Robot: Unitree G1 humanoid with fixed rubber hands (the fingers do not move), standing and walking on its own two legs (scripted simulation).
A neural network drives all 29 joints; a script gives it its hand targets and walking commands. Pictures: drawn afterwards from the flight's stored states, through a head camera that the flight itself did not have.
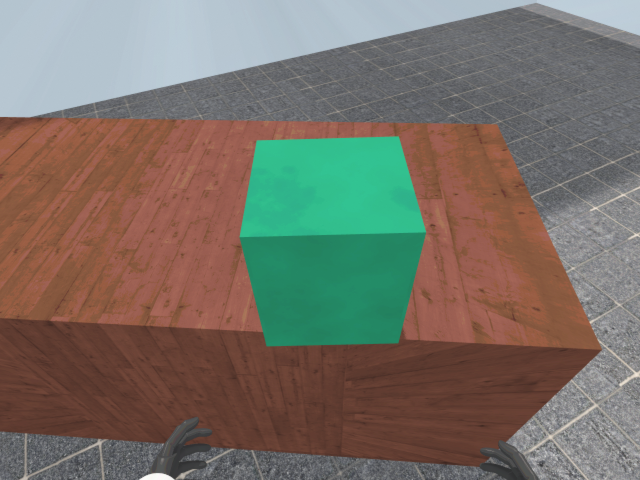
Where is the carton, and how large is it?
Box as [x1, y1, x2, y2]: [240, 136, 425, 345]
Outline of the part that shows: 398,136 257,140 241,226 240,240 266,345 398,342 425,234 424,226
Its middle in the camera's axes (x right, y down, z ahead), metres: +0.02 +0.00 +0.60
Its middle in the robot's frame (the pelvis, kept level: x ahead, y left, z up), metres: +0.45 +0.01 +0.04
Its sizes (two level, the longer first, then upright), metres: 0.210 0.200 0.250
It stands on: a pedestal, 0.68 m high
